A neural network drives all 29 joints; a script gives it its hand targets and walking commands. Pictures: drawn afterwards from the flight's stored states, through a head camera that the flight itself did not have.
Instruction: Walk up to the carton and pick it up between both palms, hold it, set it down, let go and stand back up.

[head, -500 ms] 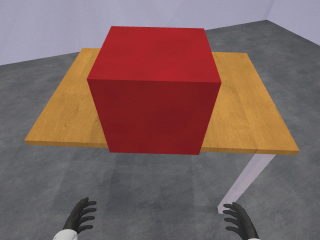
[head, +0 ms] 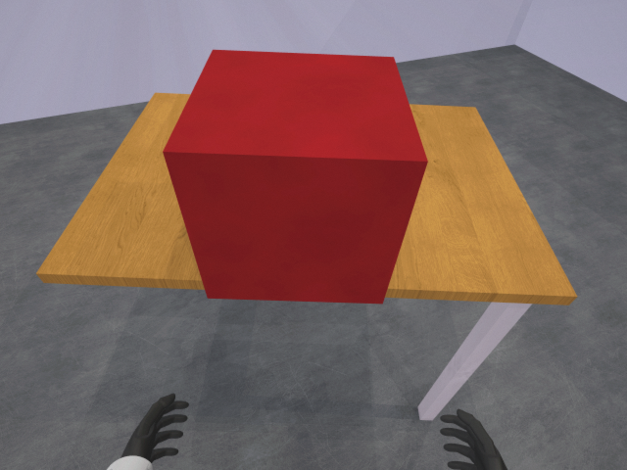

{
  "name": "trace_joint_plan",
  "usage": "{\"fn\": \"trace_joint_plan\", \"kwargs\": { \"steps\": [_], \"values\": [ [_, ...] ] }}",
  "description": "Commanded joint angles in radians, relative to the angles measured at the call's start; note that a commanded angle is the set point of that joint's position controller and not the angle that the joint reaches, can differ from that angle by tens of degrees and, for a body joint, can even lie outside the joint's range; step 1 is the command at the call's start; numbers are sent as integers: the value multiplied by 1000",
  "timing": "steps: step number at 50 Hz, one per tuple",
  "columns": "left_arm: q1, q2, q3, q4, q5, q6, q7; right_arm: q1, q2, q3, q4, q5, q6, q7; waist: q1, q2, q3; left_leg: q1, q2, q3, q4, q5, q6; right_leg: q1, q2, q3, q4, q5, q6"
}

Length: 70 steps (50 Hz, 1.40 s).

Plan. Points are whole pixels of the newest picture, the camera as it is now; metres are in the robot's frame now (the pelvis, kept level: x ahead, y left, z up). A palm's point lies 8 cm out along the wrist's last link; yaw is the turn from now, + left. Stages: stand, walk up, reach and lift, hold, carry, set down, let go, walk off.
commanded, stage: stand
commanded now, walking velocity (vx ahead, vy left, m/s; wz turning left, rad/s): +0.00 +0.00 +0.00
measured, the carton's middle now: (299, 179) +0.50 +0.04 +0.11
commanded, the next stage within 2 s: none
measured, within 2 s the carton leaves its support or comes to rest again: neither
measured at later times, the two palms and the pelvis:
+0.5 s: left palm out of the picture +0.11 +0.25 -0.12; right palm out of the picture +0.05 -0.23 -0.13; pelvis +0.01 +0.02 -0.01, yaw -2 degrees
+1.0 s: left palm out of the picture +0.02 +0.26 -0.14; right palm out of the picture -0.03 -0.20 -0.15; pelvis -0.01 +0.04 +0.00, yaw -3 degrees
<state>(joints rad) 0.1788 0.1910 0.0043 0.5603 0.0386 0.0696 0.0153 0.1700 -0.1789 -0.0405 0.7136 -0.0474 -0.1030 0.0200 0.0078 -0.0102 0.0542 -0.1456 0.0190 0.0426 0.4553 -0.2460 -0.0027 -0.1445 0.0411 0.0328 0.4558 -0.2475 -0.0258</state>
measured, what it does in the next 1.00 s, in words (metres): stands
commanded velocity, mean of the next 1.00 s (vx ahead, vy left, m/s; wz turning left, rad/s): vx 0.00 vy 0.00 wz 0.00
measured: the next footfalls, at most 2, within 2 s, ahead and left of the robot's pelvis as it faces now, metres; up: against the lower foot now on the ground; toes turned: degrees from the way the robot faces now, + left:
none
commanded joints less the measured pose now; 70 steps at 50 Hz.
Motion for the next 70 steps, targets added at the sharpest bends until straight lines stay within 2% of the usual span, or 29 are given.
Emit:
{"fn": "trace_joint_plan", "kwargs": {
  "steps": [1, 2, 3, 9, 17, 19, 21, 23, 24, 25, 26, 28, 33, 35, 37, 39, 40, 42, 43, 45, 48, 55, 57, 61, 62, 65, 67, 68, 70],
  "values": [
    [63, 158, 56, 10, 21, -120, -40, 63, -175, -41, -31, -4, 88, -4, -11, 19, -47, -38, 65, -87, 16, -2, 25, -177, -104, 140, -59, 161, -20],
    [40, 148, 50, 17, 22, -124, -40, 84, -164, -44, -17, 0, 86, -2, -28, 20, -44, -50, 53, -69, 40, 16, 23, -187, -113, 146, -59, 190, -28],
    [19, 141, 49, 9, 21, -129, -40, 73, -149, -43, -7, 0, 91, 1, -26, -37, -82, -32, 51, -74, 68, 21, 23, -205, -130, 168, -71, 188, -46],
    [51, 134, 44, 54, 8, -129, -20, 76, -175, -35, 10, -8, 94, -2, -21, -103, -182, -12, 48, -61, 101, 121, 44, -167, -137, 180, -18, 333, -68],
    [154, 130, 39, 122, 1, -109, -10, 113, -178, -31, 92, 6, 106, -23, 1, 56, -142, -61, 99, -103, 30, 166, 74, -176, -90, 125, 45, 219, -35],
    [136, 151, 41, 137, 5, -102, -2, 164, -178, -29, 113, 3, 107, -21, -18, -10, -127, -106, 80, -95, 33, 160, 70, -142, -93, 128, 52, 276, -35],
    [178, 139, 40, 154, 3, -100, -2, 147, -159, -20, 129, 6, 102, -25, 5, 26, -88, -103, 94, -98, 6, 166, 75, -171, -85, 118, 59, 239, -21],
    [164, 121, 35, 169, -5, -94, 1, 140, -169, -27, 133, 4, 104, -20, -2, 18, -69, -127, 84, -94, 4, 132, 70, -165, -100, 137, 27, 223, -22],
    [164, 118, 32, 163, -4, -94, 3, 126, -184, -32, 131, 4, 107, -27, 2, 69, -14, -141, 88, -102, -33, 120, 69, -195, -97, 148, 22, 203, -28],
    [130, 112, 32, 181, -1, -90, 4, 153, -170, -26, 151, 4, 102, -28, -23, 56, -9, -137, 90, -119, -52, 56, 68, -197, -81, 136, 27, 122, -20],
    [161, 101, 28, 183, -4, -89, 1, 131, -168, -23, 154, -1, 105, -32, 6, 84, 13, -133, 112, -133, -67, 72, 83, -215, -70, 128, 23, 97, -17],
    [155, 121, 33, 200, -7, -95, -1, 148, -155, -22, 169, 12, 102, -30, -9, 22, -5, -102, 100, -123, -34, 82, 75, -227, -80, 135, 6, 129, -16],
    [179, 116, 26, 235, -7, -96, 9, 176, -161, -30, 200, 12, 104, -36, -30, 46, 47, -115, 104, -120, -74, -1, 77, -228, -79, 152, -30, 102, -12],
    [128, 94, 24, 245, -8, -90, 9, 187, -171, -30, 222, 13, 109, -33, -40, -5, 44, -148, 100, -128, -119, -59, 74, -209, -71, 131, -15, 77, -6],
    [164, 61, 22, 270, -10, -90, 1, 165, -173, -28, 223, 13, 108, -37, -10, -38, 29, -133, 107, -126, -107, -97, 77, -224, -71, 138, -40, 44, -14],
    [205, 80, 28, 284, -12, -94, 8, 170, -130, -13, 246, 17, 103, -40, 1, 11, -19, -107, 124, -146, -126, 15, 95, -183, -74, 128, 5, 115, -6],
    [230, 72, 24, 316, -4, -93, 13, 177, -133, -19, 244, 11, 98, -37, -14, -38, -58, -70, 134, -141, -101, 32, 100, -154, -78, 121, 5, 124, 3],
    [195, 95, 24, 315, -9, -97, 18, 171, -120, -17, 250, 21, 102, -39, -21, -40, -99, -64, 109, -128, -83, 30, 93, -131, -92, 136, -13, 119, 3],
    [210, 86, 23, 328, -6, -97, 16, 152, -129, -16, 248, 19, 104, -41, -5, -95, -62, -44, 100, -104, -64, 87, 93, -178, -97, 156, -33, 156, -9],
    [193, 71, 24, 336, -10, -88, 16, 182, -131, -17, 273, 12, 107, -40, -17, 14, -9, -108, 100, -104, -115, -11, 91, -188, -87, 150, -27, 104, -5],
    [236, 87, 22, 369, -16, -84, 17, 182, -106, -9, 291, 16, 106, -33, -8, 32, -16, -108, 93, -116, -124, -40, 91, -163, -79, 142, -34, 69, -1],
    [231, 43, 11, 418, -5, -79, 18, 206, -115, -9, 322, 22, 114, -47, -15, -10, 44, -119, 77, -107, -117, -102, 75, -226, -87, 160, -77, -10, -4],
    [254, 58, 7, 438, -9, -75, 21, 208, -97, -9, 326, 23, 110, -38, -18, 64, 87, -141, 84, -103, -144, -122, 66, -241, -71, 137, -46, 49, 7],
    [252, 42, 1, 470, -10, -80, 26, 233, -102, -11, 335, 24, 106, -46, -24, -12, 23, -105, 90, -124, -135, -95, 84, -210, -79, 141, -53, 31, -5],
    [210, 30, 3, 452, -8, -80, 25, 247, -107, -13, 335, 25, 107, -49, -38, 7, 3, -132, 95, -124, -131, -119, 88, -172, -80, 143, -46, 39, -3],
    [227, 37, 7, 469, -16, -83, 23, 188, -91, -8, 313, 21, 107, -55, -12, -30, 1, -59, 84, -97, -105, -3, 85, -236, -76, 156, -45, 95, -1],
    [185, 56, 10, 469, -14, -84, 24, 215, -80, -3, 330, 25, 108, -49, -29, -70, -28, -86, 83, -113, -118, -66, 86, -198, -80, 143, -49, 50, -7],
    [189, 56, 14, 460, -15, -87, 21, 240, -113, -7, 347, 24, 107, -49, -34, 2, -32, -103, 90, -115, -124, -90, 87, -170, -69, 127, -25, 70, 3],
    [223, 17, 6, 483, -16, -81, 23, 223, -60, 2, 343, 18, 104, -53, -8, 9, 6, -150, 105, -135, -138, -46, 92, -164, -69, 115, -7, 92, 2]
  ]
}}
